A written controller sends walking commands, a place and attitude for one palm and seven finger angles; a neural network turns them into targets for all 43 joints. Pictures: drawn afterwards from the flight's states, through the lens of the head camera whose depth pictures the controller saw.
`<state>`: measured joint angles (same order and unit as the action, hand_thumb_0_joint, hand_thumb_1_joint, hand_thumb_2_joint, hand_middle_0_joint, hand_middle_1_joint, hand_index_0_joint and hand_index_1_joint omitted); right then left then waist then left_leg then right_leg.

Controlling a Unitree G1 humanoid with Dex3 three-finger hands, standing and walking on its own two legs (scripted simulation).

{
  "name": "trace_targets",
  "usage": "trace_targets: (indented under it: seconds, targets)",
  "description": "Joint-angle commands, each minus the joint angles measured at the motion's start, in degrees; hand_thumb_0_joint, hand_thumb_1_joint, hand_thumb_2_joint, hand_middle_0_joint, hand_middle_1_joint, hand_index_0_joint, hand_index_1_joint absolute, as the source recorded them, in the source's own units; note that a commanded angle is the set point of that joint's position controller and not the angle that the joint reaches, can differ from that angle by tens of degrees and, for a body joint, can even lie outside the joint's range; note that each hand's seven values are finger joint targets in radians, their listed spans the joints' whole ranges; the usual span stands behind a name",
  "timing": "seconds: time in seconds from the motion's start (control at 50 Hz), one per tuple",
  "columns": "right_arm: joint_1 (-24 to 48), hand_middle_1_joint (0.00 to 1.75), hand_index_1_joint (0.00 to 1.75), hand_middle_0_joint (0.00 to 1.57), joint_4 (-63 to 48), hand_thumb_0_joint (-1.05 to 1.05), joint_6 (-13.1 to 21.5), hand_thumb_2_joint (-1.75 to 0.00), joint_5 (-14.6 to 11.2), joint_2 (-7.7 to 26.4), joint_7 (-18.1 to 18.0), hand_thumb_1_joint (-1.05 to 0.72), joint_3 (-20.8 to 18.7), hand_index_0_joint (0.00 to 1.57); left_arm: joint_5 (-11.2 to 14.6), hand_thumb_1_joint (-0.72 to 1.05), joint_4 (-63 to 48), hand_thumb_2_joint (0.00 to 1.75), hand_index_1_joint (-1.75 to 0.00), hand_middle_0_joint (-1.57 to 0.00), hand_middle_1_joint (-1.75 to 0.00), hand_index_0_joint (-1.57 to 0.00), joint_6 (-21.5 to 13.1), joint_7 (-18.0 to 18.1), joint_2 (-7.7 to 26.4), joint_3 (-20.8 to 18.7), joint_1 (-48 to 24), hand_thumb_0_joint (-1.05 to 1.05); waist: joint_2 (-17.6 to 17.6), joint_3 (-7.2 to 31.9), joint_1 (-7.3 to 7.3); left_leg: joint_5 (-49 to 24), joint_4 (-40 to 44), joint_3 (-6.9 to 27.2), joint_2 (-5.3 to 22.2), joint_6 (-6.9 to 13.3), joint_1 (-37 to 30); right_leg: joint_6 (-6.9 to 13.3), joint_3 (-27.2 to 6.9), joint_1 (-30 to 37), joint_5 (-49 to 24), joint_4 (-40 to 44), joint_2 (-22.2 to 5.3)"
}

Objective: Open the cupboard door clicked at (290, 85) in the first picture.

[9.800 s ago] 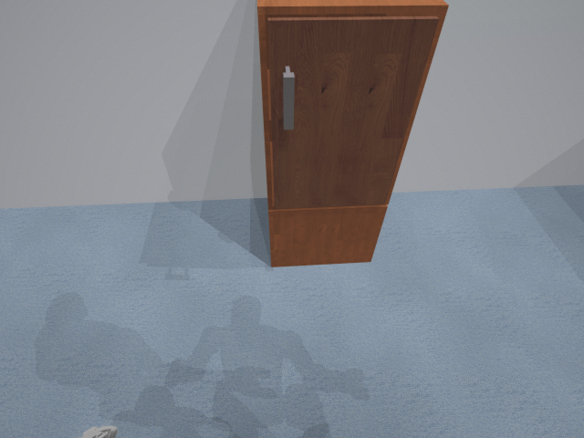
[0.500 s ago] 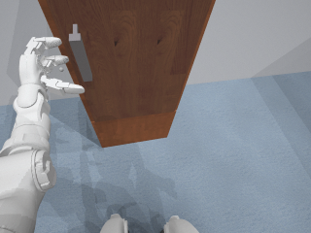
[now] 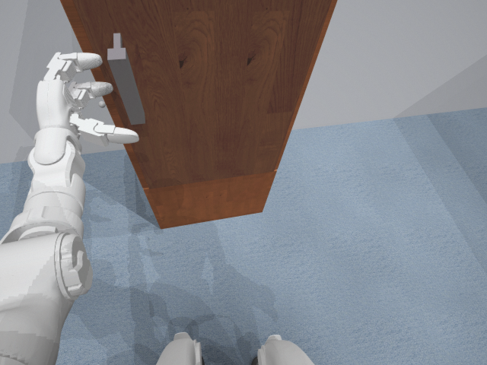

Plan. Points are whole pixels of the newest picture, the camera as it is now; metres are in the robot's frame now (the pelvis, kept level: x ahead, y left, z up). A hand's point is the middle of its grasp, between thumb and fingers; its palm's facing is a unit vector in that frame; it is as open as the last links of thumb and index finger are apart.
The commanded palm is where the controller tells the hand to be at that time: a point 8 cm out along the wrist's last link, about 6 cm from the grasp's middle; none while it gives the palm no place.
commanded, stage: slide the fingers in behind the handle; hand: left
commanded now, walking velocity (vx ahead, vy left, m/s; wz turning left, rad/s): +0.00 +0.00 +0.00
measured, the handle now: (128, 81) +0.57 +0.16 +0.09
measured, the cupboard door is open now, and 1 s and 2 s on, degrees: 0 0 1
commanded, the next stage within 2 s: close the thumb around the handle in 1.44 s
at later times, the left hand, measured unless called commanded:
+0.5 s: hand (126, 102) +0.51 +0.16 +0.09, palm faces +0.14 -0.99 -0.01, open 14.0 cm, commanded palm +0.48 +0.20 +0.09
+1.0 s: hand (143, 101) +0.52 +0.13 +0.09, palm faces +0.14 -0.99 +0.01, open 14.0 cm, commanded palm +0.48 +0.17 +0.09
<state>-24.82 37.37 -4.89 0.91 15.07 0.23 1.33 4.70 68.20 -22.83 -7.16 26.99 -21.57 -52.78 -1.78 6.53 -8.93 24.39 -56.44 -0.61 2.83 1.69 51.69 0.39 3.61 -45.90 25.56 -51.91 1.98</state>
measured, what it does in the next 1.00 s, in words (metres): stands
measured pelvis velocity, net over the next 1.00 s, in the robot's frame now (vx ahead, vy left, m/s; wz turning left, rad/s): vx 0.00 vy -0.01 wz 0.00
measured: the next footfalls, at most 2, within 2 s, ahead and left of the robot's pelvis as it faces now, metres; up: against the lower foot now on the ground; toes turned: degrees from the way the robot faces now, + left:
none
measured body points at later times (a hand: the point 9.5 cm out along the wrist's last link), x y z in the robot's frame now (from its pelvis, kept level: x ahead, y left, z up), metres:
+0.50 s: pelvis +0.00 -0.01 +0.00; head +0.11 +0.00 +0.44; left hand +0.50 +0.21 +0.10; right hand -0.01 -0.27 -0.12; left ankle +0.02 +0.10 -0.68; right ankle -0.01 -0.12 -0.68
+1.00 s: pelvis +0.00 -0.01 +0.00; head +0.11 +0.00 +0.44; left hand +0.50 +0.19 +0.10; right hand +0.00 -0.27 -0.12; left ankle +0.02 +0.10 -0.68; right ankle -0.01 -0.12 -0.68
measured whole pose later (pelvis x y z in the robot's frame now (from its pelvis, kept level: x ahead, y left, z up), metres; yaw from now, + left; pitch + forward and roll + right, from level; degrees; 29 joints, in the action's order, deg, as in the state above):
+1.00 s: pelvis +0.00 -0.01 +0.00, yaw +0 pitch +20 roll -2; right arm -23.6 37.2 -3.8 1.8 14.4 2.0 0.6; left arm 2.7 68.2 -24.4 1.6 20.2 -19.2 -53.6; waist -2.2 7.4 -9.3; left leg 24.3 -56.1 -0.6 2.9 0.7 51.6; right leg 1.4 3.4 -46.7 26.4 -53.3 2.1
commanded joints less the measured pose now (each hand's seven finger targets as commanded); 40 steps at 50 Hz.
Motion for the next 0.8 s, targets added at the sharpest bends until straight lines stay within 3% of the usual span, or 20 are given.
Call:
trace_targets:
  seconds: [0.0, 0.08, 0.12, 0.18, 0.22, 0.26, 0.28, 0.36, 0.38, 0.4, 0.42, 0.46, 0.48, 0.5, 0.58, 0.62, 0.64, 0.7, 0.74, 0.78]
  targets:
    - [-8.19, 0.30, 0.30, 0.20, -2.67, 0.00, 1.28, -0.90, 0.59, 10.27, -0.20, -0.90, -4.08, 0.20, -0.35, -0.50, -11.84, 0.30, -1.20, -0.30, -1.20, -0.30, -3.74, 2.29, 9.67, 0.57, -27.57, 0.00, -7.48, 24.41, -1.50, -22.68, 5.48, 5.35, -0.58, -0.56, -28.21, 0.80, -0.52, -0.88, -15.83, 5.06, 1.92]
    - [-8.53, 0.30, 0.30, 0.20, -2.91, 0.00, 1.33, -0.90, 0.95, 10.43, 0.01, -0.90, -4.00, 0.20, -1.45, -0.50, -12.01, 0.30, -1.20, -0.30, -1.20, -0.30, -4.33, 4.49, 12.94, -2.19, -27.38, 0.00, -5.68, 25.42, -1.10, -22.89, 4.93, 4.80, -0.90, -0.27, -26.02, 0.69, -0.99, 1.58, -17.57, 4.57, 1.85]
    - [-8.02, 0.30, 0.30, 0.20, -3.24, 0.00, 1.39, -0.90, 0.92, 10.04, 0.32, -0.90, -3.84, 0.20, -1.86, -0.50, -11.94, 0.30, -1.20, -0.30, -1.20, -0.30, -4.54, 5.00, 11.63, -1.26, -27.36, 0.00, -6.16, 25.05, -0.86, -22.18, 4.96, 4.37, -1.04, -0.32, -25.38, 0.62, -1.05, 1.79, -17.58, 4.51, 1.81]
    - [-8.31, 0.30, 0.30, 0.20, -3.47, 0.00, 1.31, -0.90, 0.88, 10.35, 0.14, -0.90, -3.80, 0.20, -2.06, -0.50, -10.64, 0.30, -1.20, -0.30, -1.20, -0.30, -4.37, 5.52, 14.51, -3.46, -26.78, 0.00, -3.30, 24.71, -1.09, -20.88, 4.62, 3.64, -1.33, 0.19, -22.27, 0.41, -1.75, 4.41, -18.80, 4.70, 1.75]
    - [-7.74, 0.30, 0.30, 0.20, -3.74, 0.00, 1.43, -0.90, 0.72, 9.98, 0.15, -0.90, -3.84, 0.20, -2.14, -0.50, -11.76, 0.30, -1.20, -0.30, -1.20, -0.30, -4.52, 5.42, 12.74, -1.88, -28.17, 0.00, -5.19, 25.18, -1.42, -20.30, 4.60, 3.16, -1.40, 0.18, -22.61, 0.20, -2.09, 4.06, -18.91, 4.93, 1.64]
    - [-8.11, 0.30, 0.30, 0.20, -3.73, 0.00, 1.49, -0.90, 0.68, 9.96, 0.13, -0.90, -3.98, 0.20, -1.93, -0.50, -12.23, 0.30, -1.20, -0.30, -1.20, -0.30, -4.77, 5.18, 13.31, -2.56, -26.81, 0.00, -4.52, 26.71, -0.74, -21.56, 4.58, 3.05, -1.42, 0.11, -22.98, 0.33, -2.14, 5.80, -20.44, 4.77, 1.69]
    - [-8.17, 0.30, 0.30, 0.20, -3.72, 0.00, 1.52, -0.90, 0.75, 9.79, 0.25, -0.90, -3.94, 0.20, -1.63, -0.50, -12.28, 0.30, -1.20, -0.30, -1.20, -0.30, -4.92, 4.93, 11.33, -1.20, -26.72, 0.00, -5.24, 26.69, -1.24, -22.37, 4.36, 2.97, -1.52, 0.20, -23.63, 0.36, -2.15, 5.33, -21.29, 4.76, 1.80]
    - [-8.21, 0.30, 0.30, 0.20, -3.36, 0.00, 1.29, -0.90, 0.46, 9.79, 0.21, -0.90, -4.16, 0.20, -0.97, -0.50, -11.86, 0.30, -1.20, -0.30, -1.20, -0.30, -4.26, 4.46, 10.33, -0.65, -26.48, 0.00, -3.43, 25.44, -1.61, -21.13, 4.56, 2.62, -1.53, 0.33, -22.31, 0.05, -2.33, 5.96, -21.46, 5.39, 1.70]
    - [-8.32, 0.30, 0.30, 0.20, -3.31, 0.00, 1.41, -0.90, 0.56, 9.60, 0.26, -0.90, -4.13, 0.20, -0.75, -0.50, -12.15, 0.30, -1.20, -0.30, -1.20, -0.30, -4.32, 4.35, 8.65, 0.55, -27.56, 0.00, -3.84, 25.24, -2.05, -21.38, 4.52, 2.75, -1.63, 0.39, -22.87, 0.14, -2.23, 5.48, -21.61, 5.42, 1.76]
    - [-8.26, 0.30, 0.30, 0.20, -3.08, 0.00, 1.39, -0.90, 0.46, 9.55, 0.28, -0.90, -4.24, 0.20, -0.77, -0.50, -12.41, 0.30, -1.20, -0.30, -1.20, -0.30, -4.36, 4.39, 9.22, 0.05, -27.19, 0.00, -4.94, 25.69, -1.50, -21.80, 4.43, 2.65, -1.55, 0.22, -23.35, 0.19, -2.30, 5.44, -21.92, 5.34, 1.70]
    - [-8.02, 0.30, 0.30, 0.20, -3.08, 0.00, 1.43, -0.90, 0.41, 9.52, 0.32, -0.90, -4.23, 0.20, -0.63, -0.50, -11.99, 0.30, -1.20, -0.30, -1.20, -0.30, -4.17, 4.34, 8.35, 0.74, -27.01, 0.00, -4.72, 25.08, -1.86, -21.18, 4.38, 2.69, -1.61, 0.25, -23.19, 0.16, -2.25, 4.88, -21.37, 5.52, 1.72]
    - [-8.28, 0.30, 0.30, 0.20, -2.76, 0.00, 1.44, -0.90, 0.48, 9.62, 0.21, -0.90, -4.12, 0.20, -0.74, -0.50, -10.81, 0.30, -1.20, -0.30, -1.20, -0.30, -4.01, 4.81, 9.18, 0.13, -27.56, 0.00, -2.63, 23.71, -2.07, -19.69, 4.67, 2.79, -1.70, 0.43, -21.20, 0.03, -2.40, 5.62, -20.66, 5.74, 1.65]
    - [-8.41, 0.30, 0.30, 0.20, -2.77, 0.00, 1.59, -0.90, 0.68, 9.48, 0.24, -0.90, -4.19, 0.20, -0.70, -0.50, -11.88, 0.30, -1.20, -0.30, -1.20, -0.30, -4.36, 5.02, 8.11, 0.72, -28.58, 0.00, -3.49, 24.24, -2.33, -20.52, 4.47, 2.84, -1.79, 0.47, -21.96, 0.10, -2.34, 5.30, -21.27, 5.48, 1.65]
    - [-8.01, 0.30, 0.30, 0.20, -2.78, 0.00, 1.75, -0.90, 0.61, 9.46, 0.32, -0.90, -4.24, 0.20, -0.69, -0.50, -12.58, 0.30, -1.20, -0.30, -1.20, -0.30, -4.61, 5.28, 8.75, 0.09, -28.38, 0.00, -5.17, 25.46, -1.61, -20.64, 4.28, 2.54, -1.89, 0.36, -22.56, 0.11, -2.62, 5.33, -21.37, 5.55, 1.50]
    - [-8.25, 0.30, 0.30, 0.20, -2.48, 0.00, 1.96, -0.90, 0.85, 9.33, 0.59, -0.90, -4.25, 0.20, -1.23, -0.50, -11.91, 0.30, -1.20, -0.30, -1.20, -0.30, -5.07, 6.09, 7.65, 0.93, -28.67, 0.00, -4.17, 25.23, -2.13, -20.86, 3.96, 2.72, -1.95, 0.44, -22.27, 0.17, -2.46, 5.18, -21.60, 5.18, 1.57]
    - [-8.18, 0.30, 0.30, 0.20, -2.71, 0.00, 1.82, -0.90, 0.76, 9.51, 0.51, -0.90, -4.21, 0.20, -1.49, -0.50, -11.28, 0.30, -1.20, -0.30, -1.20, -0.30, -4.92, 6.41, 9.55, -0.50, -27.38, 0.00, -3.90, 25.62, -1.39, -21.06, 4.08, 2.60, -2.02, 0.36, -21.33, 0.14, -2.72, 6.40, -22.33, 5.05, 1.46]
    - [-7.92, 0.30, 0.30, 0.20, -2.84, 0.00, 1.86, -0.90, 0.77, 9.34, 0.62, -0.90, -4.22, 0.20, -1.42, -0.50, -12.60, 0.30, -1.20, -0.30, -1.20, -0.30, -4.97, 6.45, 8.36, 0.49, -28.38, 0.00, -4.73, 26.39, -1.82, -21.38, 3.97, 2.36, -2.03, 0.43, -22.00, 0.04, -2.72, 6.24, -22.77, 5.03, 1.41]
    - [-7.83, 0.30, 0.30, 0.20, -3.13, 0.00, 1.83, -0.90, 0.84, 9.07, 0.85, -0.90, -4.36, 0.20, -1.41, -0.50, -13.16, 0.30, -1.20, -0.30, -1.20, -0.30, -5.25, 6.70, 7.91, 0.09, -26.31, 0.00, -4.64, 27.52, -0.85, -23.14, 3.85, 2.15, -2.12, 0.28, -22.56, 0.11, -2.69, 7.64, -24.92, 4.69, 1.46]
    - [-7.76, 0.30, 0.30, 0.20, -3.19, 0.00, 1.65, -0.90, 0.72, 9.27, 0.80, -0.90, -4.31, 0.20, -1.45, -0.50, -12.39, 0.30, -1.20, -0.30, -1.20, -0.30, -4.83, 6.94, 8.35, -0.10, -26.13, 0.00, -3.08, 25.65, -1.33, -21.63, 4.08, 2.02, -2.02, 0.37, -21.04, -0.03, -2.72, 7.55, -24.08, 5.12, 1.44]
    - [-7.99, 0.30, 0.30, 0.20, -3.08, 0.00, 1.72, -0.90, 0.84, 9.01, 0.89, -0.90, -4.43, 0.20, -1.40, -0.50, -13.41, 0.30, -1.20, -0.30, -1.20, -0.30, -5.06, 7.27, 6.34, 1.18, -28.12, 0.00, -3.31, 25.60, -1.80, -21.82, 4.17, 2.22, -2.07, 0.39, -22.02, 0.07, -2.47, 7.00, -23.79, 5.07, 1.54]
